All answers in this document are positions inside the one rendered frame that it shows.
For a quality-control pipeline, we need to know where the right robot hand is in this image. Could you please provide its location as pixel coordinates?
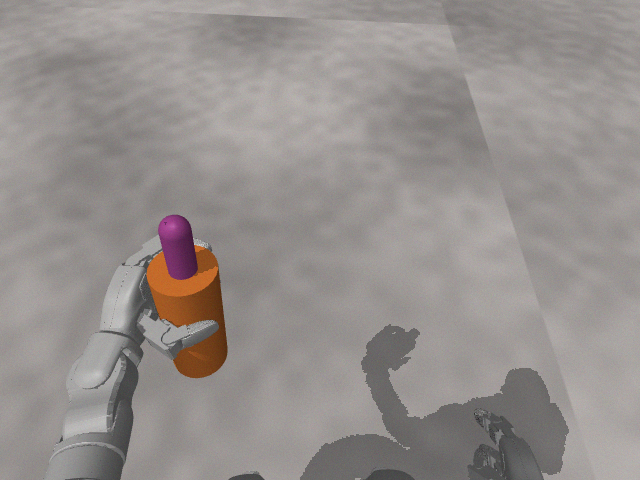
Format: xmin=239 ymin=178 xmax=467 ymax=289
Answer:
xmin=467 ymin=408 xmax=544 ymax=480

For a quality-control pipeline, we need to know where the left robot arm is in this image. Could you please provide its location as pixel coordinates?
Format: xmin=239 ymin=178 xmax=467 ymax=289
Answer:
xmin=44 ymin=331 xmax=144 ymax=480

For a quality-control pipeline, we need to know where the left robot hand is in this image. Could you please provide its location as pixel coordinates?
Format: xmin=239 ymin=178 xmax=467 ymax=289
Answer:
xmin=99 ymin=234 xmax=221 ymax=360

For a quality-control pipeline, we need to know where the bottle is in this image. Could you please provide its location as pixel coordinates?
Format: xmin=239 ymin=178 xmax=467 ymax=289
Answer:
xmin=146 ymin=215 xmax=228 ymax=378

